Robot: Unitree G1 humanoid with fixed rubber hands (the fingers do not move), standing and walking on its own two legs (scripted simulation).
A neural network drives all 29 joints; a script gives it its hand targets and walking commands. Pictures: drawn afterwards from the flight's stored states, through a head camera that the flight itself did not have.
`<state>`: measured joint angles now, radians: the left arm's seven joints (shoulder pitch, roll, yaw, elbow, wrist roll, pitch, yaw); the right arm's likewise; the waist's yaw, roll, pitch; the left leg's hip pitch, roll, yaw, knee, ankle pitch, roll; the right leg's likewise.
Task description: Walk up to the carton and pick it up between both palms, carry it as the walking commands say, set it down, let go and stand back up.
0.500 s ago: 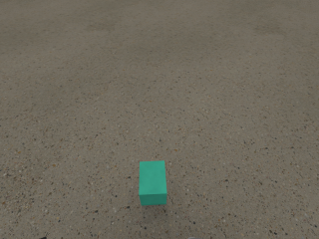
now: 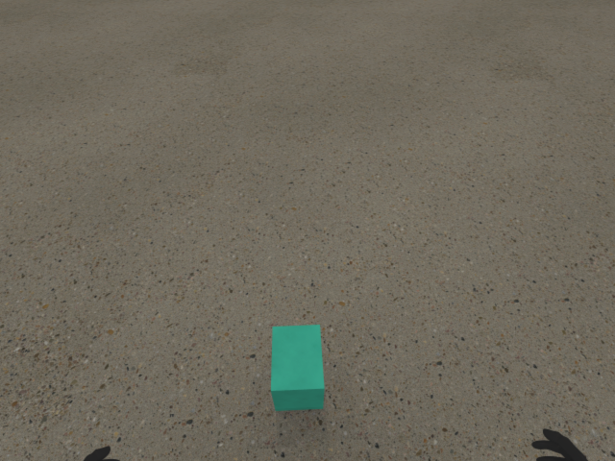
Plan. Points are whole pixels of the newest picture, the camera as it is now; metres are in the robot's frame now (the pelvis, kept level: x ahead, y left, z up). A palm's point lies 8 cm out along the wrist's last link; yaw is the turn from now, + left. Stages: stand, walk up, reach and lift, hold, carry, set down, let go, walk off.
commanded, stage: walk up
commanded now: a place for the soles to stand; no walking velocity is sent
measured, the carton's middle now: (297, 367) +0.53 +0.05 -0.68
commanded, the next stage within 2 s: reach and lift in 1.94 s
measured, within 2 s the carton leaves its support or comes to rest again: neither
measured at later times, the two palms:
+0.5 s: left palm out of the picture +0.12 +0.41 -0.11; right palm out of the picture +0.12 -0.26 -0.08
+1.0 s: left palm (69, 392) +0.25 +0.37 -0.08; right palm (518, 426) +0.20 -0.27 -0.08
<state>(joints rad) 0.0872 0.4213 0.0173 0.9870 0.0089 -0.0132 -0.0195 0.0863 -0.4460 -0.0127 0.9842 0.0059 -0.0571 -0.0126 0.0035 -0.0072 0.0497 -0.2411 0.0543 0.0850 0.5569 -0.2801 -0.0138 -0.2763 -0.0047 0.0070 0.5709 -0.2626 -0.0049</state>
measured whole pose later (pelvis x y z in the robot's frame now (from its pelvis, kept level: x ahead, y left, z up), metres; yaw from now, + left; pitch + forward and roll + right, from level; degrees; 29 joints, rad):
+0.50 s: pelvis +0.06 +0.08 -0.01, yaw -3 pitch -3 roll +0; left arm 0.26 0.46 0.04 0.94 0.02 -0.03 -0.01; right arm 0.20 -0.45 -0.05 0.88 -0.01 -0.04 0.01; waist -0.01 -0.03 0.09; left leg -0.30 0.03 0.07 0.62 -0.28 0.01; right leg -0.39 -0.01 0.02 0.77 -0.40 -0.01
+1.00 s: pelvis +0.10 +0.07 +0.01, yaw -4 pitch -2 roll +0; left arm 0.02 0.41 0.02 1.02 0.00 0.00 -0.02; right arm 0.05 -0.43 -0.02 1.02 0.00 -0.04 -0.01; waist -0.01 0.00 0.05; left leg -0.14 0.05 0.09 0.42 -0.25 -0.01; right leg -0.19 0.01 0.01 0.43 -0.20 -0.01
